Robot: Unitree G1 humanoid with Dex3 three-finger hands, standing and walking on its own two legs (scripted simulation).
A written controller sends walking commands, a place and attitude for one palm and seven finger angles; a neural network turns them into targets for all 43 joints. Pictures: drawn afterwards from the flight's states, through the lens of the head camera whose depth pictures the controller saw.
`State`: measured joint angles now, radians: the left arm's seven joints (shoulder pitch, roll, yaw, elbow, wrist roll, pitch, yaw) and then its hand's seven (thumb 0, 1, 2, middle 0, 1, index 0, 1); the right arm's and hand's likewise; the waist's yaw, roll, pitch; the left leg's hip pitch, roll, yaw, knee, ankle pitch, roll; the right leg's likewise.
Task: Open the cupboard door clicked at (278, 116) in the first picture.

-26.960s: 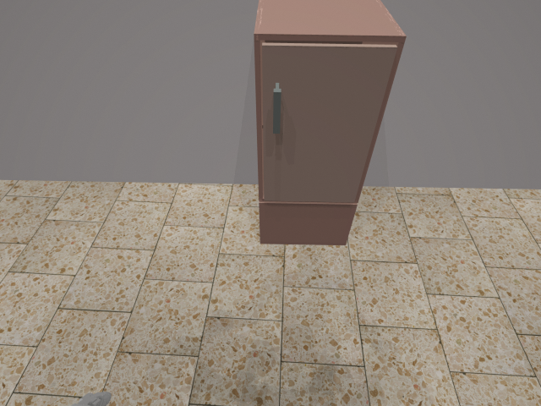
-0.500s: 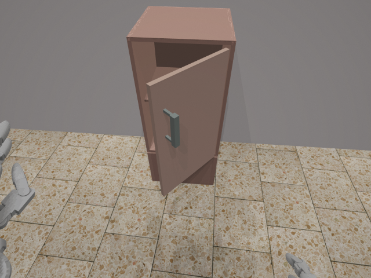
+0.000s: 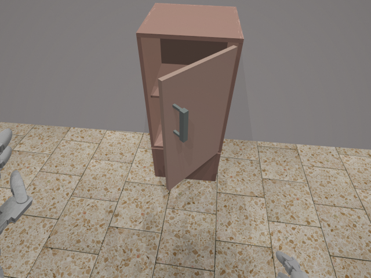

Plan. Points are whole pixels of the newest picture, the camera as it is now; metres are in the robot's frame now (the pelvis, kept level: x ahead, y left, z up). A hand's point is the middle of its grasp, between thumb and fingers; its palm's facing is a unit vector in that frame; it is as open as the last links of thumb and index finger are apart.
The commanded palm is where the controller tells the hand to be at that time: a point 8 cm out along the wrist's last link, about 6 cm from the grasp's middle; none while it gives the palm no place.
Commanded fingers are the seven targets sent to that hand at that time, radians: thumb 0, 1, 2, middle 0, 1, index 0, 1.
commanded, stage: stop stepping back and stand still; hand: left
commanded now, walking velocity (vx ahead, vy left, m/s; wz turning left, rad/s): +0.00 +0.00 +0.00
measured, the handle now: (179, 123) +0.61 +0.06 -0.03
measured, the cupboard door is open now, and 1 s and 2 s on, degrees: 48 48 48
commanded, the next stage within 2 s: let the arm hang, fingers relaxed in 0.26 s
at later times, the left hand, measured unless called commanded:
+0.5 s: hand (70, 242) +0.20 +0.27 -0.03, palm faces +0.12 -0.87 -0.48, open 7.4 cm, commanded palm none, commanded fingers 0.00 0.90 0.90 -0.20 -0.30 -0.20 -0.30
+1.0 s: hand out of the picture +0.02 +0.21 -0.16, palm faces +0.04 -0.95 -0.30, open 7.3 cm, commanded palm none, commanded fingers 0.00 0.90 0.90 -0.20 -0.30 -0.20 -0.30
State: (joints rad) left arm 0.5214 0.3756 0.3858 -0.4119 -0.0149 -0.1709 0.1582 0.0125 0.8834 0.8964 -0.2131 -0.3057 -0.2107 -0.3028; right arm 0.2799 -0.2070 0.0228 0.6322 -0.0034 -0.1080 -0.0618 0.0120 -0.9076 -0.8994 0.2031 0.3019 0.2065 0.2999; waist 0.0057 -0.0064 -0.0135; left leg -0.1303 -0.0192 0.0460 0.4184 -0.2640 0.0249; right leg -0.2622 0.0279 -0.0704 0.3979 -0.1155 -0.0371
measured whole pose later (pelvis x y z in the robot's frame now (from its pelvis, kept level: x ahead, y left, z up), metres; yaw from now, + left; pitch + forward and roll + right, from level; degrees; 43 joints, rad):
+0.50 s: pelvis +0.00 +0.01 -0.01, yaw +1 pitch +0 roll +2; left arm 0.27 0.34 0.14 0.26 0.03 -0.02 0.02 0.00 0.90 0.90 -0.20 -0.30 -0.20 -0.30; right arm 0.13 -0.32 -0.01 0.78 -0.02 -0.06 0.01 0.01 -0.91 -0.90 0.20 0.30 0.21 0.30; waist 0.00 0.06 0.02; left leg -0.24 -0.07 0.05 0.56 -0.33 0.05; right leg -0.40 -0.03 -0.06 0.60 -0.21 -0.04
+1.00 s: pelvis +0.00 -0.01 +0.00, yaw +2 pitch -1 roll +1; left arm 0.21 0.24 0.03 1.11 0.01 0.01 0.01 0.00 0.91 0.90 -0.20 -0.30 -0.20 -0.30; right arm 0.33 -0.21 0.01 1.10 -0.03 0.02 -0.01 0.01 -0.91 -0.90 0.20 0.30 0.20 0.30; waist -0.01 0.03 0.05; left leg -0.14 -0.01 0.01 0.41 -0.26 0.01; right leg -0.25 0.03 -0.11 0.38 -0.12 -0.08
